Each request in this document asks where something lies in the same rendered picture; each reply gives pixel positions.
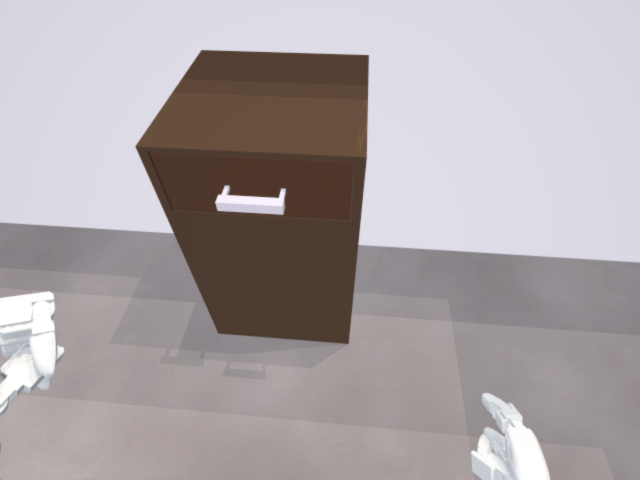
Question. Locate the handle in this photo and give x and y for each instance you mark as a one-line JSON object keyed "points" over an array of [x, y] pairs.
{"points": [[250, 204]]}

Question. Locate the robot left hand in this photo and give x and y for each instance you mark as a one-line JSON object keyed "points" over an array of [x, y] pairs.
{"points": [[28, 334]]}

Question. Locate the drawer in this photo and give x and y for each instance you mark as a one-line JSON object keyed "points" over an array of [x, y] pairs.
{"points": [[314, 188]]}

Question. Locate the cabinet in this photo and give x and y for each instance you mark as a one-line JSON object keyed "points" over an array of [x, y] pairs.
{"points": [[269, 276]]}

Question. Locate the robot right hand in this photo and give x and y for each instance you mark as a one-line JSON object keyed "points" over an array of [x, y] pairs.
{"points": [[518, 454]]}

